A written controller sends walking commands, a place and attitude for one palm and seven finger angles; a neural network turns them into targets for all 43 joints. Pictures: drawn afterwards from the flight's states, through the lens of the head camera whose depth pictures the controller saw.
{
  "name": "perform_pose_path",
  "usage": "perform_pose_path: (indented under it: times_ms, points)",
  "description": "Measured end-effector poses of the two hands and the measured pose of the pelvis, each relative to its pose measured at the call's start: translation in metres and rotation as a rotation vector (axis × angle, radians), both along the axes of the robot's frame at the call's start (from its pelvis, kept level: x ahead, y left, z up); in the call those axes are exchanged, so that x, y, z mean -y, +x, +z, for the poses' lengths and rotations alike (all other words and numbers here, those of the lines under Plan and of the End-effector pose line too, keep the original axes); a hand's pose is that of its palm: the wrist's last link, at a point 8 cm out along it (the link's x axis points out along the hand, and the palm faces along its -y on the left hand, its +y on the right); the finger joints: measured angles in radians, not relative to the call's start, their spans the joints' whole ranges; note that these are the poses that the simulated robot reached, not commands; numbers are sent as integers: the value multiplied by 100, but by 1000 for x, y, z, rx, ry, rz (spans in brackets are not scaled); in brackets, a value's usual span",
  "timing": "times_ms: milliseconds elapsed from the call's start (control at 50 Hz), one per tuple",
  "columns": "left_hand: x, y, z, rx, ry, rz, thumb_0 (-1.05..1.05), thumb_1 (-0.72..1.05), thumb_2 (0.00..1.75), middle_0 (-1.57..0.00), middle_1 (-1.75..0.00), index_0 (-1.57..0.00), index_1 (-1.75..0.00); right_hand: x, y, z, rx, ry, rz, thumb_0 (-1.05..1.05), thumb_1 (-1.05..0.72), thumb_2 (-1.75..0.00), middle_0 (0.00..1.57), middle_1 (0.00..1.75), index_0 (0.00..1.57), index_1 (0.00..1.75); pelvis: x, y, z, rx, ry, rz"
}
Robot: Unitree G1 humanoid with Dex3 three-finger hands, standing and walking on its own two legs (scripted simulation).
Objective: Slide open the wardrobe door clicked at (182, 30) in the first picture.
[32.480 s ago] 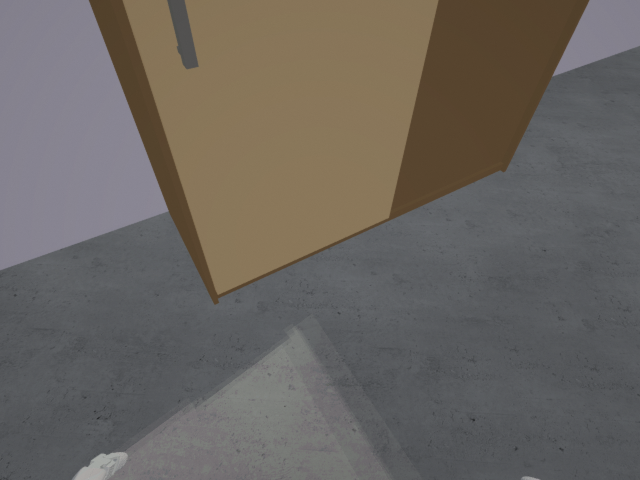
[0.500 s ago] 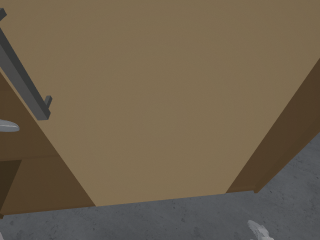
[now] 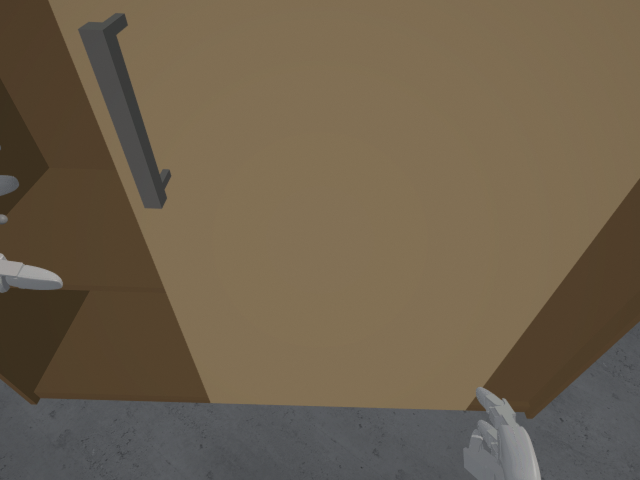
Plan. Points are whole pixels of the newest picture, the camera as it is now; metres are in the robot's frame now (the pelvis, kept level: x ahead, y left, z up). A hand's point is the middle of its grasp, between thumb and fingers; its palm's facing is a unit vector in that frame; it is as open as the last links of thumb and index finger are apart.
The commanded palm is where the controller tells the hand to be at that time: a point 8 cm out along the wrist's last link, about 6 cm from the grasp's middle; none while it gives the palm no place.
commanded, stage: slip the hand off the handle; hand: left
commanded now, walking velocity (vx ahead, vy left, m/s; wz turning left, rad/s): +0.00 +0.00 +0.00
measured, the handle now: (138, 120) +0.44 +0.30 +0.24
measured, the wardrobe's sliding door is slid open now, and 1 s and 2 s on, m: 0.54 0.54 0.54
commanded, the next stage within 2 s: draw the hand back to the body in 0.08 s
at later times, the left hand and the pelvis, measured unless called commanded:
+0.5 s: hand (38, 242) +0.25 +0.31 +0.21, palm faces +0.13 -0.99 -0.10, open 14.7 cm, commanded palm +0.20 +0.37 +0.21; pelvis +0.02 +0.00 +0.00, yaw -1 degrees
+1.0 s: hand (48, 277) +0.22 +0.30 +0.19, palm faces +0.55 -0.77 -0.32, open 12.8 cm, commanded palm +0.17 +0.32 +0.19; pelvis +0.01 +0.00 +0.00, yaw -1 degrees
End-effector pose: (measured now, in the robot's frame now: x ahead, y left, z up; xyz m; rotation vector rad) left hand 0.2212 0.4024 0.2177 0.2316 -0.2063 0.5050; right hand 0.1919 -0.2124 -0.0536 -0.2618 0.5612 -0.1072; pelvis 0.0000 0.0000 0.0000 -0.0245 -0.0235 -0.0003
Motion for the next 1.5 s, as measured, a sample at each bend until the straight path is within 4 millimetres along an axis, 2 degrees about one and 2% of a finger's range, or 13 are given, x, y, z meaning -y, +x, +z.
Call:
perform_pose_path:
  times_ms: [120, 240, 340, 440, 540, 620, 740, 900, 1000, 1120, 1260, 1380, 1500]
  points:
    - [9, -7, 9, 38, 31, -15, -2, -55, 20, -25, -115, -26, -115, -1, -4, -3, -4, 9, 11, 1, -90, -90, 21, 30, 20, 30, 1, 1, 0, 6, 1, -2]
    - [2, -7, 6, 0, -10, -3, -1, -55, 20, -25, -115, -26, -115, 7, -12, -12, -48, 8, -9, 1, -90, -90, 21, 30, 20, 30, 3, 5, 0, 5, 1, 1]
    - [15, 1, -9, -128, -112, -171, -1, -55, 20, -25, -115, -25, -115, 16, -11, -12, -43, 10, -36, 1, -90, -90, 21, 30, 20, 30, 3, 10, 2, 19, -1, 2]
    - [39, 4, -9, -156, -126, -370, -2, -55, 20, -25, -115, -25, -115, 17, 0, 0, 36, 28, -33, 1, -90, -90, 21, 30, 20, 30, 3, 14, 2, 31, 1, -8]
    - [32, -12, 0, -116, -120, -345, -2, -55, 20, -26, -115, -26, -115, 16, 10, 16, 113, 54, -11, 1, -90, -90, 20, 30, 20, 30, 5, 16, 2, 32, 2, -17]
    - [26, -31, -9, -122, -159, -275, -1, -55, 20, -25, -115, -26, -115, 13, 18, 19, 133, 61, 18, 1, -90, -90, 20, 30, 20, 30, 5, 14, 1, 33, -1, -9]
    - [50, -40, -32, -177, -136, -261, -1, -50, 22, -25, -112, -25, -112, 2, 22, 16, 126, 45, 71, 1, -90, -90, 20, 30, 20, 30, 3, 8, 0, 42, -2, 12]
    - [61, -48, -25, -74, 118, 41, -1, -30, 32, -24, -100, -25, -100, -3, 3, 1, 24, 43, 93, 1, -90, -90, 21, 30, 20, 30, 5, 4, 3, 39, -2, 1]
    - [71, -46, -16, -23, 176, 67, -1, -13, 40, -24, -90, -24, -90, 3, -12, -18, -73, 55, 47, 1, -90, -90, 21, 30, 20, 30, 3, 12, 5, 41, 6, -10]
    - [88, -29, -25, -61, 186, 18, -1, 8, 51, -23, -78, -24, -78, 14, -17, -28, -140, 61, -9, 1, -90, -90, 21, 30, 20, 30, 3, 25, 7, 39, 17, -23]
    - [109, -16, -34, -105, 193, -60, 0, 33, 63, -23, -63, -23, -63, 28, 0, -18, -118, 48, -40, 1, -90, -90, 21, 30, 20, 30, 7, 40, 8, 36, 21, -38]
    - [122, -18, -31, -115, 208, -95, 0, 55, 73, -22, -50, -23, -50, 32, 23, -8, -73, 48, -31, 1, -90, -90, 20, 30, 20, 30, 11, 47, 8, 31, 23, -39]
    - [127, -22, -40, -152, 173, -83, 1, 74, 83, -21, -39, -22, -39, 29, 40, -3, -63, 51, -5, 1, -90, -90, 20, 30, 20, 30, 16, 48, 8, 29, 25, -33]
